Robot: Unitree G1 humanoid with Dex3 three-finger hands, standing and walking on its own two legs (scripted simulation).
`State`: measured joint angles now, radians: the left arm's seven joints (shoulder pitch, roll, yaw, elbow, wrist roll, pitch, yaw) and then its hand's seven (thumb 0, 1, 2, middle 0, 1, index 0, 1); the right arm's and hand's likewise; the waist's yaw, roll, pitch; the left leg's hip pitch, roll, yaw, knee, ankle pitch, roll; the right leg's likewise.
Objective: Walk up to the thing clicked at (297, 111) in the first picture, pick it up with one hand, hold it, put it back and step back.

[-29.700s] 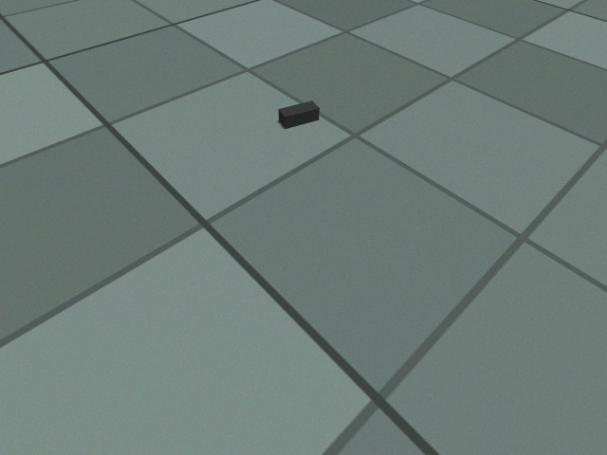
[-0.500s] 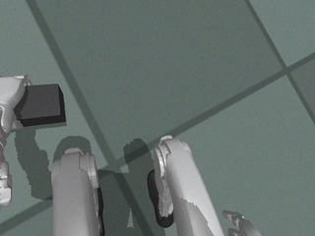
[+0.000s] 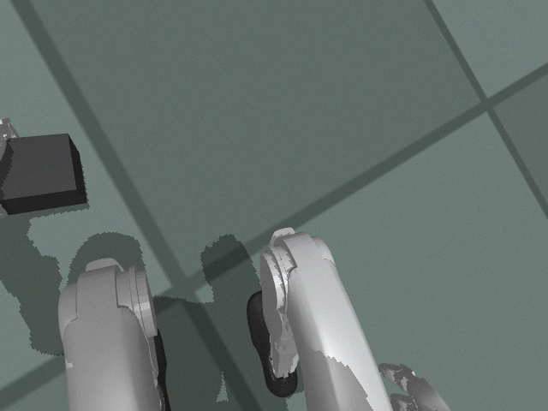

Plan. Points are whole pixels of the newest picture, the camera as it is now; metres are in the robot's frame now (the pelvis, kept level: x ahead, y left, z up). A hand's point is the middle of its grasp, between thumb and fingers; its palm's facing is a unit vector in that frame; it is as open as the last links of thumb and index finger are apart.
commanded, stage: lower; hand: left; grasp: from above
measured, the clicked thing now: out of the picture +0.45 +0.32 -0.22
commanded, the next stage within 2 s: rest in 0.24 s
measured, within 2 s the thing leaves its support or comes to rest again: neither
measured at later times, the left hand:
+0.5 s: hand (1, 184) +0.45 +0.32 -0.24, palm faces -0.47 -0.09 -0.88, open 11.5 cm
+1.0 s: hand (13, 185) +0.45 +0.31 -0.27, palm faces -0.45 -0.11 -0.88, open 11.5 cm
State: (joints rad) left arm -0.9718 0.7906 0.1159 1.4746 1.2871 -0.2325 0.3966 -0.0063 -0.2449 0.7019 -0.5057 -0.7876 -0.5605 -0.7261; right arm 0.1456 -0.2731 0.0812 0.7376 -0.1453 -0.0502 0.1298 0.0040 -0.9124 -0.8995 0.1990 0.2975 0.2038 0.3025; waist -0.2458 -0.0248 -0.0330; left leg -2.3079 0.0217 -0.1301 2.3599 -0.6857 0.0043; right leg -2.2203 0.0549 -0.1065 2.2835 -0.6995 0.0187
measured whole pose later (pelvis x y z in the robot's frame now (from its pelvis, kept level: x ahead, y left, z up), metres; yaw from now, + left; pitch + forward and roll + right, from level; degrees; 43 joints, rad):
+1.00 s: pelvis +0.00 +0.00 -0.04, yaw -5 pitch +30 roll -12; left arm -1.00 0.95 0.14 1.63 1.31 -0.28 0.55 -0.01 -0.23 0.69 -0.50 -0.79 -0.55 -0.72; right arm 0.09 -0.32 0.21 0.70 -0.21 -0.12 0.17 0.00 -0.90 -0.89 0.20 0.30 0.20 0.30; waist -0.31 -0.11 0.09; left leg -2.37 0.03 -0.22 2.53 -0.71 0.00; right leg -2.26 0.08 -0.18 2.39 -0.69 0.03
